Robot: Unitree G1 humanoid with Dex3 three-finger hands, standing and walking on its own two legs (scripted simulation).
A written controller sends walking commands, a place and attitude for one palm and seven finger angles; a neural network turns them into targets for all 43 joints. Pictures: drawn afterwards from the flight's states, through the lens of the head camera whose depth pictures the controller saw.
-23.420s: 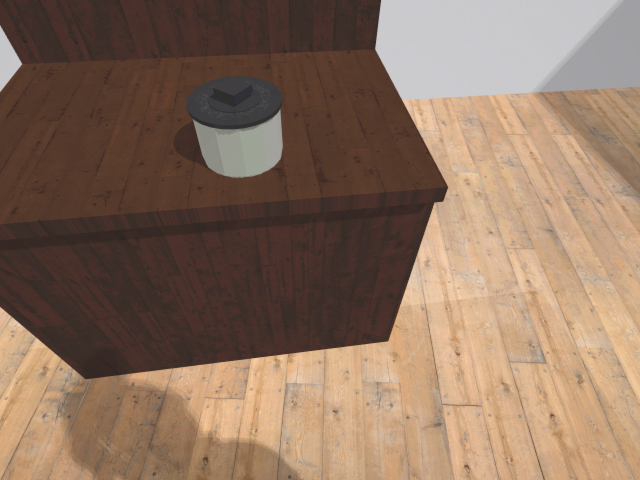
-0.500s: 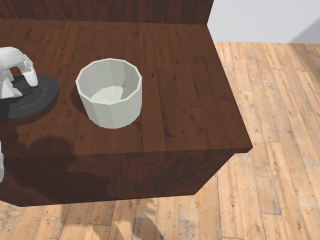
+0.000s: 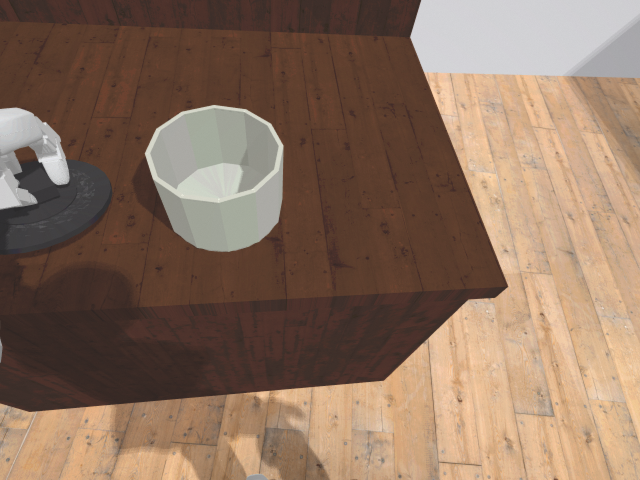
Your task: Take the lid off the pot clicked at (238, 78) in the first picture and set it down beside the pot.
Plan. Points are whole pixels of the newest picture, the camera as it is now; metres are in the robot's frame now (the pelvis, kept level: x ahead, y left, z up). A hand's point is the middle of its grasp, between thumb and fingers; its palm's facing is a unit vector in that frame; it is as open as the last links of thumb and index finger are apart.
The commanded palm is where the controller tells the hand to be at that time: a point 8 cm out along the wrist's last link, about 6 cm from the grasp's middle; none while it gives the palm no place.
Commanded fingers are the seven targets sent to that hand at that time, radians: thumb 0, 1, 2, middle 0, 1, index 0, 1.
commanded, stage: lower the lid onto the table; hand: left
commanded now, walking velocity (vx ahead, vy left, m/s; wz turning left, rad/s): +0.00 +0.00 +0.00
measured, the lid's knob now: (28, 188) +0.47 +0.35 +0.05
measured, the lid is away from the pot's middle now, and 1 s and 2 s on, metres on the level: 0.24 0.25 0.25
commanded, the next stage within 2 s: open the fingers wide in 1.02 s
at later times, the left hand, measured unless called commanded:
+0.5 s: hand (13, 184) +0.46 +0.35 +0.07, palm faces -0.50 -0.16 -0.85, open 5.8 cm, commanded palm +0.52 +0.34 +0.13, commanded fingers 0.00 0.52 1.09 -0.69 -0.97 -0.78 -1.02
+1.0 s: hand (24, 193) +0.46 +0.35 +0.05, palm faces -0.51 -0.15 -0.84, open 5.1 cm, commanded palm +0.52 +0.33 +0.09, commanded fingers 0.00 0.52 1.09 -0.69 -0.97 -0.78 -1.02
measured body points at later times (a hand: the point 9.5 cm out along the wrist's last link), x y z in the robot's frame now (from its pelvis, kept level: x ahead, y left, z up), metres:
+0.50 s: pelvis +0.00 +0.01 -0.01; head +0.09 +0.05 +0.43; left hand +0.48 +0.35 +0.12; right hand -0.02 -0.28 -0.11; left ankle +0.00 +0.04 -0.72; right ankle -0.01 -0.17 -0.72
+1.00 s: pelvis -0.01 +0.03 -0.02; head +0.10 +0.07 +0.41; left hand +0.49 +0.36 +0.10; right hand -0.05 -0.26 -0.12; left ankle +0.00 +0.04 -0.72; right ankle -0.01 -0.17 -0.72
